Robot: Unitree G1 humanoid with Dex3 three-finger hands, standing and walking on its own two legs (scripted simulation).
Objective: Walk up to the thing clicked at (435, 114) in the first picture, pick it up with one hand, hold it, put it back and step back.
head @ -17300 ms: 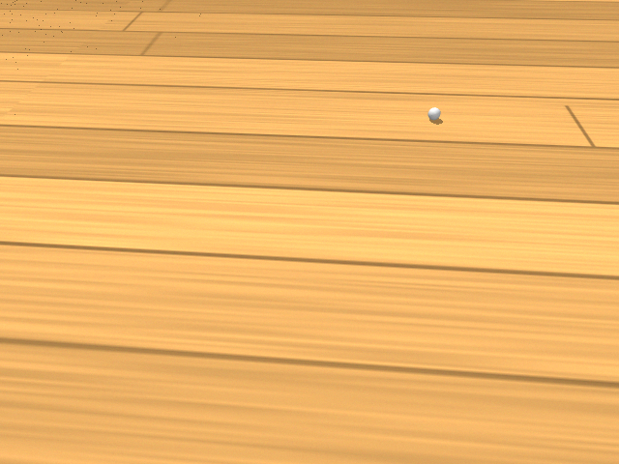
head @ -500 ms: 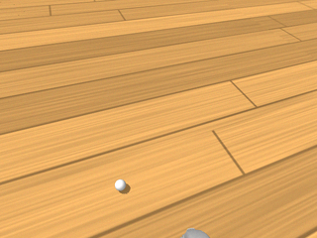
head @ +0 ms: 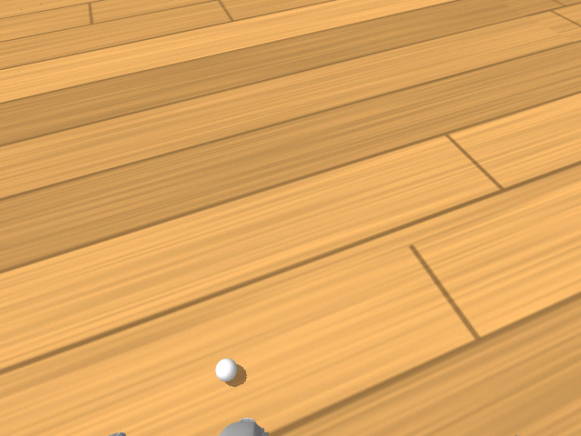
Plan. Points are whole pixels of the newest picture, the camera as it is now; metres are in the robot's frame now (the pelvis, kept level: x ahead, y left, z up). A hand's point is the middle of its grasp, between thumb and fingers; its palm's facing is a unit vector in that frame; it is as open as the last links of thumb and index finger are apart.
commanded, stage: walk up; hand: left
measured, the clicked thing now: (226, 369) +0.42 +0.26 -0.73
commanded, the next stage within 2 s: none
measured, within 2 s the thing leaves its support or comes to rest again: neither
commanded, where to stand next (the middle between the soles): +0.05 +0.00 m, yaw +1 degrees
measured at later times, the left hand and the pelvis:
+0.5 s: hand out of the picture +0.03 +0.26 -0.16, palm faces -0.01 -0.91 -0.40, open 7.4 cm; pelvis -0.01 -0.02 -0.01, yaw +0 degrees
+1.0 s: hand out of the picture +0.07 +0.26 -0.15, palm faces +0.01 -0.94 -0.33, open 7.4 cm; pelvis -0.02 +0.00 +0.01, yaw +2 degrees
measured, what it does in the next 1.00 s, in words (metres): steps on the spot: left foot, then right foot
